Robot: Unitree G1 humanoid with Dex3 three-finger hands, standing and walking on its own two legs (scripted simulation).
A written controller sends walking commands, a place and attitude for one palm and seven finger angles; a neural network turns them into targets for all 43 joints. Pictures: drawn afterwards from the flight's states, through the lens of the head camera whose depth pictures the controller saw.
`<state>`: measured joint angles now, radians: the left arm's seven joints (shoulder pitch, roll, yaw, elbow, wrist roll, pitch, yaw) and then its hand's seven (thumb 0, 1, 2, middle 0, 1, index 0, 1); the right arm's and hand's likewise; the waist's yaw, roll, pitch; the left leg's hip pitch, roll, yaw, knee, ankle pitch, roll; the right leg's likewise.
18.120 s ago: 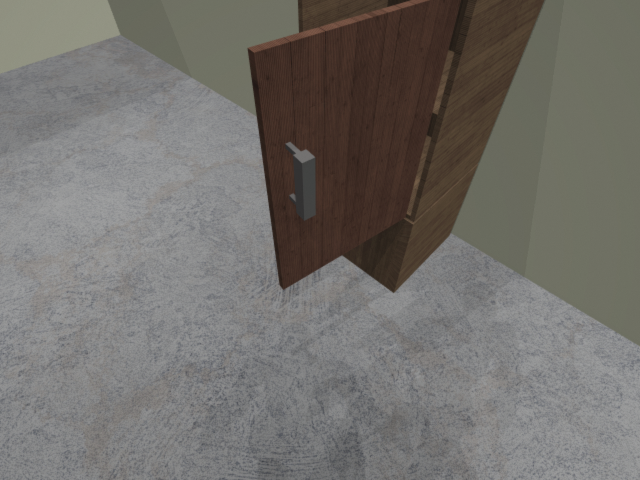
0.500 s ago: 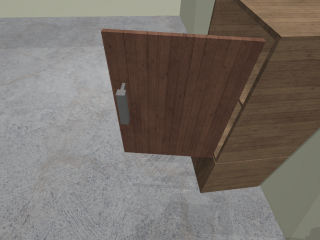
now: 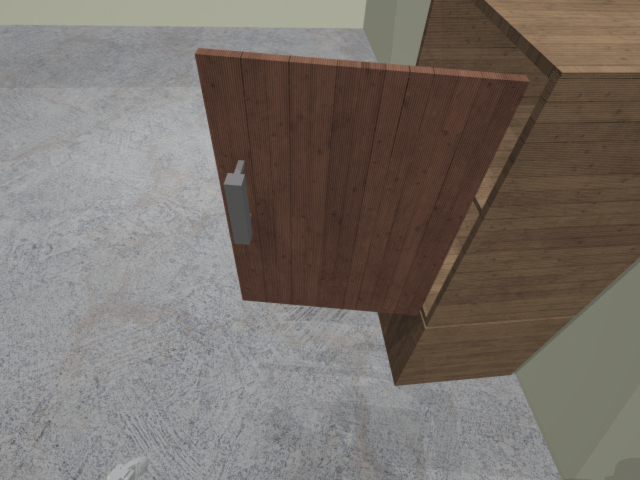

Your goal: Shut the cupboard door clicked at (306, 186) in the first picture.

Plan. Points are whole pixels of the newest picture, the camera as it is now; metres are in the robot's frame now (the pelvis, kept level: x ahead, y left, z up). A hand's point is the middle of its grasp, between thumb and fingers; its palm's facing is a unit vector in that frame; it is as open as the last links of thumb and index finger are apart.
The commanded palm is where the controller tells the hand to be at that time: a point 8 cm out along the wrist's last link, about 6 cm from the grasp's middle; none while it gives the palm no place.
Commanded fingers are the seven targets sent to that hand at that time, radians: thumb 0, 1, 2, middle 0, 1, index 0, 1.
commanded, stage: raise the hand and make a fist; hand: left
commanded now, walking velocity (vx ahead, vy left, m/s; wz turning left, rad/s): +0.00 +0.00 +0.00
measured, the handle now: (242, 202) +0.53 +0.15 +0.02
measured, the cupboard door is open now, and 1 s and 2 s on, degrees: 80 80 80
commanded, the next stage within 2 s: bring the fist close to the handle in 1.84 s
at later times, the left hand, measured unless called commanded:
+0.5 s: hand (173, 466) +0.15 +0.17 -0.03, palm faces +0.08 -0.99 -0.06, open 5.4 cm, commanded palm +0.13 +0.23 -0.04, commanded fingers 0.00 0.90 0.90 -0.73 -0.88 -0.73 -0.88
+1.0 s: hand (176, 415) +0.20 +0.18 -0.02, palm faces -0.07 -1.00 -0.01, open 3.4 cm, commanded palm +0.17 +0.25 -0.01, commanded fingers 0.00 0.90 0.90 -1.19 -1.38 -1.19 -1.38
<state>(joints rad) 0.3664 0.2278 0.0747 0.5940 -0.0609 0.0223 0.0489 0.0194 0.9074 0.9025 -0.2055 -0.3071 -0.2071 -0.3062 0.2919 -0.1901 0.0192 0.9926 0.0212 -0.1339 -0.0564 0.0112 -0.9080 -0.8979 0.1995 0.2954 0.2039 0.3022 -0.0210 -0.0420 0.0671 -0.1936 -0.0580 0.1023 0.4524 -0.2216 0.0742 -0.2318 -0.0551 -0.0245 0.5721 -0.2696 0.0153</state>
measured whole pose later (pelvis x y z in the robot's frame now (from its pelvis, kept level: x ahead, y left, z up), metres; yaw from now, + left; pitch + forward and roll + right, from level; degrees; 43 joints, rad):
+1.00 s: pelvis +0.00 +0.00 -0.08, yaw +1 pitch +14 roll -4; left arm 0.48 0.26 0.12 -0.12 -0.29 -0.36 -0.32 0.02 0.90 0.90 -1.01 -1.19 -1.01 -1.19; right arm 0.25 -0.25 -0.01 0.53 0.04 -0.24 -0.05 0.02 -0.91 -0.90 0.20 0.30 0.20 0.30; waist 0.01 0.03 -0.13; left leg -0.84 -0.04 0.00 1.13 -0.52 0.08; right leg -0.82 0.02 -0.09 1.05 -0.48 -0.02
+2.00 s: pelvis +0.02 -0.01 -0.05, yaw +2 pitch +11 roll -2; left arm 0.38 0.27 0.14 -0.05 -0.29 -0.26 -0.27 0.02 0.90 0.90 -1.30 -1.50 -1.30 -1.50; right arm 0.26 -0.25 0.03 0.51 0.05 -0.21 -0.05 0.02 -0.90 -0.90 0.20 0.30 0.20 0.30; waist 0.00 0.05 -0.13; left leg -0.68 -0.04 -0.01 0.98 -0.48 0.06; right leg -0.66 0.02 -0.09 0.92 -0.44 -0.03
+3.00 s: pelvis +0.02 -0.02 -0.05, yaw +0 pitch +15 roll -1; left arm -0.53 0.23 0.16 0.77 -0.17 -0.32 -0.09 0.02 0.90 0.90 -1.30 -1.50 -1.30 -1.50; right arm 0.31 -0.25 0.02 0.63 0.04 -0.03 0.00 0.01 -0.91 -0.90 0.20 0.30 0.20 0.30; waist -0.08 0.03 -0.12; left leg -0.74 -0.03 0.03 0.94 -0.45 0.06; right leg -0.75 0.03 -0.05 0.92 -0.42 -0.04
